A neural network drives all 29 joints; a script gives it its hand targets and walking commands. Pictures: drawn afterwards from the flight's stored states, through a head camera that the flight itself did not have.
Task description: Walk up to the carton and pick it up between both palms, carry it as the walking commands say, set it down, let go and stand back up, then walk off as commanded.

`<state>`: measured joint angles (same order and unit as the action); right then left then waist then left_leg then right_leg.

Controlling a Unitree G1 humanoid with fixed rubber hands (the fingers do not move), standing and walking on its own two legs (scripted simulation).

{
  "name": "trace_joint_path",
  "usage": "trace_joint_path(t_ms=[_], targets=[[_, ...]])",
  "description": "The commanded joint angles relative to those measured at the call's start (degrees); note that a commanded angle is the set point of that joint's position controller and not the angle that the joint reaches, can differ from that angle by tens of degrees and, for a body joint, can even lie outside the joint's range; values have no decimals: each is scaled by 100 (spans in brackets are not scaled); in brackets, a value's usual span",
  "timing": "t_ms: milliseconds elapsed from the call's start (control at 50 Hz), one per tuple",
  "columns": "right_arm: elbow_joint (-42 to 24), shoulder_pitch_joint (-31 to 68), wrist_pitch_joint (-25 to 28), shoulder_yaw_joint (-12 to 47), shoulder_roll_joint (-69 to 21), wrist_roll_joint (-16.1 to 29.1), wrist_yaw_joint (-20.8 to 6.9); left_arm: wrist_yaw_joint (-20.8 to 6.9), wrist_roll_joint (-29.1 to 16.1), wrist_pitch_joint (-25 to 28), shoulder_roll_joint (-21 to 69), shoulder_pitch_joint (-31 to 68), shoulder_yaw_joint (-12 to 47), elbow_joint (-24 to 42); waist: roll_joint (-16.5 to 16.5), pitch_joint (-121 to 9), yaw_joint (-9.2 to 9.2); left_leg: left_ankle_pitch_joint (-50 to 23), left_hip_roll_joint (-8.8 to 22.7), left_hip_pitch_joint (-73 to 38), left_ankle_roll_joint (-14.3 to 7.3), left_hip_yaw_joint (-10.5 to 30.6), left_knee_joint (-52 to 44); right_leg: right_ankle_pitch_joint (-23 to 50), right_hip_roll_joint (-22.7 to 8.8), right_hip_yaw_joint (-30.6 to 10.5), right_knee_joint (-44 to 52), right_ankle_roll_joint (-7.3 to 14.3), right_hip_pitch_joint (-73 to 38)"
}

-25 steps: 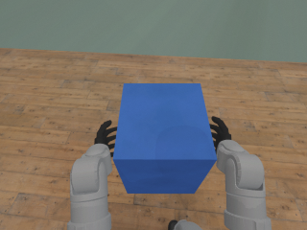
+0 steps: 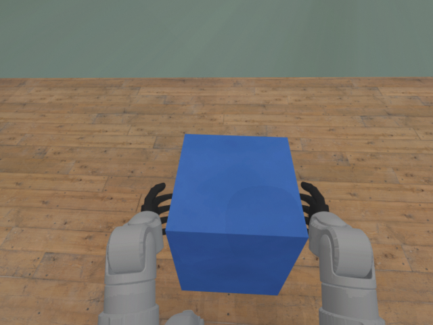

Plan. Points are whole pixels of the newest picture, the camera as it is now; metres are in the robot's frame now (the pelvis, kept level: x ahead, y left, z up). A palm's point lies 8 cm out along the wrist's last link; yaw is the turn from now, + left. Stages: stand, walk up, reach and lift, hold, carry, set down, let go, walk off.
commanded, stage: carry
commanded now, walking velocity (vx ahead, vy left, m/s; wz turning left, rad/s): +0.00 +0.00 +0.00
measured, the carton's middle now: (232, 216) +0.31 -0.01 +0.01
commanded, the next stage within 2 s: none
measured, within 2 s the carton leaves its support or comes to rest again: neither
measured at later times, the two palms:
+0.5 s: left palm (105, 311) +0.13 +0.17 +0.10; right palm (323, 286) +0.15 -0.12 +0.10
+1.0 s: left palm out of the picture +0.08 +0.12 +0.08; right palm out of the picture +0.07 -0.17 +0.09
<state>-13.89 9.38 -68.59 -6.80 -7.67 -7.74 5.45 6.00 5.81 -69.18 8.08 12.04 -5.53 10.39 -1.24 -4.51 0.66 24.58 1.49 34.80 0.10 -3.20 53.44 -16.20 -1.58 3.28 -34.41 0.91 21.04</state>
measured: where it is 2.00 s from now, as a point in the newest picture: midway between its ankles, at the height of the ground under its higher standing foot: outside the picture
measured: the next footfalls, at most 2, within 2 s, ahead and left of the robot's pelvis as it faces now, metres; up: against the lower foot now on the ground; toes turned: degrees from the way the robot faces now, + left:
left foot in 0.16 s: -0.08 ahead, +0.11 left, +0.00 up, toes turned +4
right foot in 0.82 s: -0.16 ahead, -0.10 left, +0.00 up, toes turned -4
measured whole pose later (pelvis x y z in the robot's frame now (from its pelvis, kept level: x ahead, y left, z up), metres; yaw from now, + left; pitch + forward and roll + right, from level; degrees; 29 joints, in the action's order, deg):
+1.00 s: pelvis -0.20 -0.02 +0.00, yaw -1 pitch +2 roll +0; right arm -11.6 12.3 -67.5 -6.1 -8.1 -8.4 5.8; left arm 5.1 6.2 -67.8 8.1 12.4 -7.9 10.6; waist -0.4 -7.1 0.1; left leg 8.7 2.7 25.4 0.0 -3.9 32.5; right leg -19.0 1.6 5.0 -36.0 3.6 19.4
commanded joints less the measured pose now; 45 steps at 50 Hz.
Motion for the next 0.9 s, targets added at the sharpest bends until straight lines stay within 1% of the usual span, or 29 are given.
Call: trace_joint_path(t_ms=[0,40,80,100,120,140,160,180,220,240,260,280,340,420,460,480,500,540,560,600,620,680,740,760,780,800,820,840,880], targets=[[-1164,3742,197,4511,-5753,2995,-1478,-1440,-2294,245,5539,3032,3930,1354,996,-1766,-108,-169,133,-525,185,-7,244,359,-1308,-869,1427,534,-413],[-695,3176,60,4489,-5730,2980,-1465,-1377,-2077,206,5335,2550,3795,1149,1426,-1952,-136,70,95,-836,212,-38,-876,1055,-1290,-1011,1185,649,-794],[-315,2532,5,4358,-5514,2828,-1489,-1315,-1806,166,5093,1891,3659,805,1300,-2386,-110,-337,-120,-1424,157,-322,-2880,1820,-1267,-1024,653,652,-1417],[-482,2704,26,4391,-5417,2810,-1510,-1331,-1770,164,5170,1659,3686,714,1077,-2325,-137,-912,171,-2067,159,-54,-3466,2108,-1160,-1013,413,458,-1068],[-256,2635,35,4273,-5363,2706,-1552,-1354,-1765,155,5173,1685,3708,527,606,-2543,-158,-1524,821,-2881,123,548,-3546,1708,-924,-936,232,190,-528],[45,2438,58,4126,-5390,2585,-1576,-1361,-1840,159,5237,1932,3831,571,-685,-2222,-207,-3311,1563,-3040,-119,1384,-3252,870,-569,-585,89,-150,157],[-68,2593,151,4125,-5565,2590,-1576,-1397,-1975,218,5306,2388,3980,856,-1079,-2158,-149,-3699,1775,-3085,-417,1513,-3092,-196,-431,-347,274,-329,473],[-112,2777,188,4094,-5650,2554,-1586,-1421,-2219,220,5468,2888,4093,1166,-860,-2023,-130,-3445,1503,-2282,-491,890,-2707,-22,-569,-274,206,-294,-127],[-111,3021,174,3972,-5680,2595,-1593,-1500,-2470,211,5495,3428,4314,1329,-834,-1418,-71,-1339,1119,-1540,-229,671,-3358,309,-330,-241,8,-126,-115],[-374,3199,174,4023,-5644,2597,-1563,-1511,-2469,189,5499,3380,4298,1252,-520,-1404,-54,-458,1068,-1426,-285,595,-3446,396,-249,-61,-57,-167,-230],[-209,3106,141,3972,-5617,2543,-1534,-1563,-2542,144,5434,3353,4244,1125,-498,-1305,-65,333,1071,-1059,-305,738,-3612,214,-263,-49,-195,-157,-353],[-236,3190,138,3870,-5484,2462,-1512,-1588,-2595,81,5439,3453,4284,1063,-896,-1178,-72,724,1116,-880,-309,760,-3700,130,-266,-59,-250,-165,-369],[299,2717,48,3671,-5367,2159,-1429,-1687,-2636,-33,5328,3349,4233,709,-729,-1184,-111,1164,839,-679,-198,530,-3481,-44,-241,-155,115,-177,-523],[427,2935,-20,3684,-5347,2084,-1420,-1762,-2588,-82,5249,3359,3979,190,626,-737,-83,1587,191,-610,-95,165,-2543,-2149,-566,-780,1416,-141,511],[283,3166,-22,3707,-5482,2115,-1402,-1777,-2603,-84,5376,3412,3910,191,1581,-803,-33,218,-374,-1804,-53,-514,-831,-2521,-900,-1069,2419,-242,1520],[337,3007,-14,3746,-5478,2117,-1415,-1760,-2480,-77,5241,3220,3832,85,1637,-1121,16,-144,-185,-2037,-89,-389,-787,-2424,-1084,-1035,2507,-177,1281],[222,3460,10,3858,-5641,2330,-1413,-1746,-2522,-43,5395,3336,3858,69,1463,-1351,18,-377,-163,-2055,-123,-329,-1105,-1811,-948,-754,2183,-180,916],[223,3212,41,3835,-5631,2361,-1446,-1687,-2411,20,5420,3211,3880,151,511,-1616,27,-200,-103,-2126,-264,-60,-1746,-1647,-771,-399,1424,-153,872],[366,3130,16,3849,-5642,2431,-1476,-1658,-2325,44,5397,3191,3753,184,82,-1588,38,794,138,-2044,-399,431,-2395,-1749,-405,-116,931,-307,1000],[81,3507,49,4031,-5795,2674,-1549,-1558,-2210,132,5416,3463,3725,550,-1347,-1558,-73,2908,1722,-453,-974,2445,-4488,-899,208,244,-1883,-430,103],[1,3523,57,3986,-5737,2632,-1571,-1542,-2202,156,5391,3632,3731,794,-1589,-1258,-136,2854,1731,749,-923,1891,-4719,-776,248,99,-2904,-361,-590],[-313,3797,105,4051,-5776,2823,-1581,-1452,-2246,254,5545,3404,3817,844,-1033,-1228,-262,1503,1082,457,-299,647,-4450,-698,305,160,-2644,-154,-572],[-384,3480,101,4114,-5712,2597,-1449,-1483,-2334,151,5600,3111,3755,583,269,-1726,-172,235,946,-1506,-419,620,-2843,-497,-14,-178,1197,-79,-583],[-175,3144,57,4094,-5613,2433,-1418,-1498,-2284,140,5454,3034,3679,560,636,-1798,-119,-456,837,-1747,-339,540,-2297,-655,-492,-953,1768,-65,-711],[-117,2991,100,4111,-5490,2303,-1391,-1541,-2305,169,5302,3016,3682,471,1164,-1660,-96,-643,589,-1134,-196,526,-1916,217,-1161,-1943,1784,84,-986],[114,2807,101,3974,-5486,2218,-1389,-1591,-2235,158,5231,2954,3656,525,1224,-1411,-5,-548,426,-746,-134,408,-1763,1606,-1515,-2093,1451,234,-1103],[241,2484,133,3940,-5501,2120,-1372,-1643,-2324,138,5230,2811,3815,488,1137,-1494,-29,-740,263,-367,-33,225,-1857,2751,-1650,-1612,1201,320,-1471],[-1,2849,119,4015,-5549,2177,-1371,-1644,-2275,187,5364,2855,3840,365,1108,-1599,4,-1196,290,-997,-40,146,-1985,3210,-1335,-1222,667,537,-1098],[-7,2866,188,4091,-5723,2304,-1404,-1633,-2414,225,5475,2930,3946,593,624,-1872,-26,-2129,343,-1929,-153,70,-2007,3485,-882,-800,455,299,-567]])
